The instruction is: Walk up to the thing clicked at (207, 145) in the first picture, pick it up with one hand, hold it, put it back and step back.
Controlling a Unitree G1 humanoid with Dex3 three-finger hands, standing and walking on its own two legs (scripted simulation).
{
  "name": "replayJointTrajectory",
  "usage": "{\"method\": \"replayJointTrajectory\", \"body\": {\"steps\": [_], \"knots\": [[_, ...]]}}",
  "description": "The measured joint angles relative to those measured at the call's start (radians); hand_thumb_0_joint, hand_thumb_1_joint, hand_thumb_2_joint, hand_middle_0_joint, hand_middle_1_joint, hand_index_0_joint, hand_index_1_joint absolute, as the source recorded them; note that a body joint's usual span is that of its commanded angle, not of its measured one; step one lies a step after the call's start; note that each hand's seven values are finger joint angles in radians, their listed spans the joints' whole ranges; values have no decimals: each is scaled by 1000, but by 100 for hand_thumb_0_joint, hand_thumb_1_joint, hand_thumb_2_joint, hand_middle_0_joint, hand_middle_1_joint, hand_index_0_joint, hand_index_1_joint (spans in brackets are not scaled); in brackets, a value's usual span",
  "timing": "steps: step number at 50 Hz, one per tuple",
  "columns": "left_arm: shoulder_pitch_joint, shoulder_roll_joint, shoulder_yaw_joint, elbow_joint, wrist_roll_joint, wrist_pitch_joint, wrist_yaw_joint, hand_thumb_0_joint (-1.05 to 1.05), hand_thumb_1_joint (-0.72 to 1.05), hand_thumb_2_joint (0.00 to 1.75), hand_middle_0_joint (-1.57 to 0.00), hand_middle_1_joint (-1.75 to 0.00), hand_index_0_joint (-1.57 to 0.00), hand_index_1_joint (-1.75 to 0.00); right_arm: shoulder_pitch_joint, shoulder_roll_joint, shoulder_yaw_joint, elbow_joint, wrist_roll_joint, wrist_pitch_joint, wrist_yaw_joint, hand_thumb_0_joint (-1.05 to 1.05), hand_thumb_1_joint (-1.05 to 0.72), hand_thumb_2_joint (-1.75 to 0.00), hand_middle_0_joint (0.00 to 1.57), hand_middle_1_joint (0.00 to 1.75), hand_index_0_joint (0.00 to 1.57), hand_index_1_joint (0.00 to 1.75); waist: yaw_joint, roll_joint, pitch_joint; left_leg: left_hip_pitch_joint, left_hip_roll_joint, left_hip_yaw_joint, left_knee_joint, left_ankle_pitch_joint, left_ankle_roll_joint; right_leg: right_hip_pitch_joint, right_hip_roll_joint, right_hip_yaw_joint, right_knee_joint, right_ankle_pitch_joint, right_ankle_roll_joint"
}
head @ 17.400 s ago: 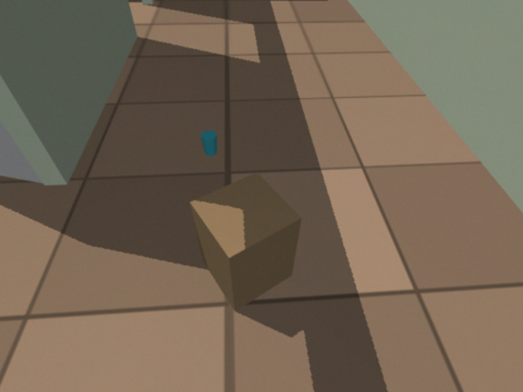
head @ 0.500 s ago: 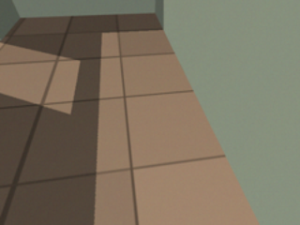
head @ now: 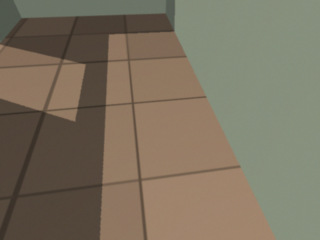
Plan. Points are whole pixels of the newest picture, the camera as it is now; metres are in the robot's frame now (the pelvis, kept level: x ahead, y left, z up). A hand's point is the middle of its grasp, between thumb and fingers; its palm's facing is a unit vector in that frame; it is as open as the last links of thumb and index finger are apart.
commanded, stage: stand
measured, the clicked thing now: out of the picture -0.05 +0.92 -0.72
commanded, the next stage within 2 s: walk up in 0.62 s
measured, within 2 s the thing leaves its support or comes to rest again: neither
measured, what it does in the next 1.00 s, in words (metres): lifts its left foot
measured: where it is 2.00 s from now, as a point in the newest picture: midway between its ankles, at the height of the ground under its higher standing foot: (159, 193)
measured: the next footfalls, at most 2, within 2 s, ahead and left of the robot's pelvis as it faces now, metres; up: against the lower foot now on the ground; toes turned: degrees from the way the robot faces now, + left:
left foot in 1.22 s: +0.33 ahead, +0.11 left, +0.00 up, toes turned +7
right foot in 1.66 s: +0.55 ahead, -0.15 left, +0.00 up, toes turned -4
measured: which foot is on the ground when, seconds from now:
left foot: down 0.00-0.86, up 0.88-1.00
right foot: down 0.00-1.00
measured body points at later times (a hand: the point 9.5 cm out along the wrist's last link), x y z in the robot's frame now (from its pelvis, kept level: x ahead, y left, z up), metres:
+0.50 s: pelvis +0.00 +0.00 +0.00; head +0.01 +0.01 +0.45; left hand +0.07 +0.30 -0.14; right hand +0.07 -0.30 -0.13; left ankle +0.03 +0.13 -0.75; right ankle -0.05 -0.14 -0.75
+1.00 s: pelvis +0.06 -0.03 +0.00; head +0.06 -0.05 +0.45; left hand +0.07 +0.31 -0.10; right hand +0.13 -0.37 -0.13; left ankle +0.09 +0.11 -0.69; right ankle +0.01 -0.14 -0.75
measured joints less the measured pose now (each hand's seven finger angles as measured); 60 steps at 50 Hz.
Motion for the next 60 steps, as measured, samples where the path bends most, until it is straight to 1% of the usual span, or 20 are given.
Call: {"method": "replayJointTrajectory", "body": {"steps": [31, 32, 34, 35, 36, 38, 40, 41, 42, 43, 44, 45, 46, 47, 48, 50, 53, 55, 58, 60], "knots": [[12, 3, -2, -7, 2, -1, 0, 0, 91, 90, -20, -30, -20, -30, 12, -1, -2, -1, -1, 0, 1, 1, -91, -90, 21, 30, 21, 30, 0, 0, -1, -2, -2, 0, 3, 4, 3, -2, -2, 0, 3, 4, 3], [17, 3, 6, -14, 5, -1, -9, 0, 91, 90, -20, -30, -20, -30, 19, 0, -12, -10, -5, 0, 9, 1, -91, -90, 21, 30, 21, 30, 0, -1, -3, -11, -2, -1, 22, -25, 11, -11, -2, -1, 24, -28, -6], [40, 12, 24, -32, 16, -8, -30, 0, 91, 90, -20, -30, -20, -30, 48, -4, -36, -36, -15, -9, 31, 1, -91, -90, 21, 30, 21, 30, 3, -6, -22, -33, -6, 1, 81, -121, 29, -48, -6, 2, 117, -160, -36], [52, 19, 32, -41, 20, -9, -38, 0, 91, 90, -20, -30, -20, -30, 63, -8, -47, -50, -18, -12, 39, 1, -91, -90, 21, 30, 21, 30, 6, -9, -32, -44, -8, 4, 102, -145, 38, -74, -10, 3, 167, -210, -50], [60, 26, 40, -50, 23, -10, -43, 0, 91, 90, -20, -30, -20, -30, 72, -15, -58, -64, -21, -15, 46, 1, -91, -90, 21, 30, 21, 30, 10, -8, -35, -51, -5, 10, 115, -140, 45, -106, -10, 0, 224, -225, -57], [68, 41, 54, -62, 24, -10, -52, 0, 91, 90, -20, -30, -20, -30, 81, -29, -76, -91, -24, -22, 53, 1, -91, -90, 21, 30, 21, 30, 8, 0, -25, -54, 5, 16, 123, -88, 54, -167, -5, -9, 312, -259, -63], [74, 60, 67, -70, 22, -11, -63, 0, 91, 90, -20, -30, -20, -30, 91, -40, -88, -111, -28, -22, 58, 1, -91, -90, 21, 30, 21, 30, 1, -5, -14, -47, 7, 23, 128, -95, 47, -207, -12, -10, 331, -290, -65], [78, 66, 73, -74, 21, -15, -67, 0, 91, 90, -20, -30, -20, -30, 98, -48, -94, -117, -29, -17, 61, 1, -91, -90, 21, 30, 21, 30, -3, -2, -10, -40, 10, 23, 133, -106, 42, -207, -15, -18, 307, -251, -67], [85, 68, 78, -79, 19, -24, -68, 0, 91, 90, -20, -30, -20, -30, 106, -59, -100, -119, -31, -8, 62, 1, -91, -90, 21, 30, 21, 30, -5, 12, -8, -40, 20, 14, 159, -138, 37, -188, -9, -31, 278, -169, -60], [98, 70, 83, -89, 21, -39, -67, 0, 91, 90, -20, -30, -20, -30, 118, -70, -105, -116, -33, 5, 58, 1, -91, -90, 21, 30, 21, 30, -3, 28, -14, -59, 30, -5, 225, -230, 39, -168, 1, -46, 247, -94, -47], [115, 73, 89, -102, 26, -52, -64, 0, 91, 90, -20, -30, -20, -30, 129, -75, -106, -113, -33, 21, 52, 1, -91, -90, 21, 30, 21, 30, 6, 32, -28, -103, 17, -45, 332, -301, 33, -158, 5, -55, 233, -63, -40], [132, 74, 92, -113, 30, -58, -57, 0, 91, 90, -20, -30, -20, -30, 136, -78, -105, -108, -30, 32, 48, 1, -91, -90, 21, 30, 21, 30, 21, 33, -37, -147, -9, -88, 440, -312, 26, -145, 6, -57, 219, -67, -41], [147, 73, 92, -119, 30, -60, -51, 0, 91, 90, -20, -30, -20, -30, 139, -83, -103, -105, -26, 35, 48, 1, -91, -90, 21, 30, 21, 30, 34, 37, -39, -185, -29, -118, 524, -290, 23, -120, 10, -58, 190, -69, -45], [162, 70, 91, -121, 27, -61, -46, 0, 91, 90, -20, -30, -20, -30, 140, -89, -102, -106, -22, 31, 51, 1, -91, -90, 21, 30, 21, 30, 41, 46, -39, -219, -39, -136, 583, -255, 20, -89, 15, -62, 150, -63, -48], [176, 67, 89, -119, 24, -61, -43, 0, 91, 90, -20, -30, -20, -30, 140, -95, -101, -111, -19, 24, 55, 1, -91, -90, 21, 30, 21, 30, 43, 56, -38, -252, -41, -145, 617, -215, 16, -58, 21, -68, 107, -53, -48], [196, 65, 85, -116, 18, -59, -38, 0, 91, 90, -20, -30, -20, -30, 141, -106, -98, -125, -16, 8, 65, 1, -91, -90, 21, 30, 20, 30, 42, 71, -31, -304, -30, -146, 628, -136, 8, 0, 30, -82, 36, -35, -46], [214, 62, 87, -126, 15, -61, -37, 0, 91, 90, -20, -30, -20, -30, 139, -110, -93, -146, -16, 3, 79, 1, -91, -90, 20, 30, 20, 30, 41, 83, -14, -345, -2, -133, 533, -71, -4, 64, 41, -106, -14, -48, -46], [219, 64, 87, -140, 14, -63, -39, 0, 90, 90, -20, -30, -20, -30, 129, -105, -87, -157, -19, 6, 86, 1, -91, -90, 20, 30, 20, 30, 45, 83, 5, -348, 17, -121, 432, -50, -2, 96, 47, -121, -15, -76, -42], [225, 71, 81, -156, 10, -64, -40, 0, 90, 90, -20, -30, -20, -30, 104, -84, -78, -171, -25, 9, 91, 1, -91, -90, 20, 30, 20, 30, 52, 68, 26, -326, 35, -75, 298, -27, 19, 141, 47, -139, 5, -136, -31], [232, 73, 74, -163, 7, -62, -39, 0, 90, 90, -20, -30, -20, -30, 86, -69, -75, -185, -26, 7, 91, 1, -91, -90, 20, 30, 20, 30, 62, 50, 31, -297, 30, -36, 248, -18, 41, 166, 35, -143, 33, -187, -18]]}}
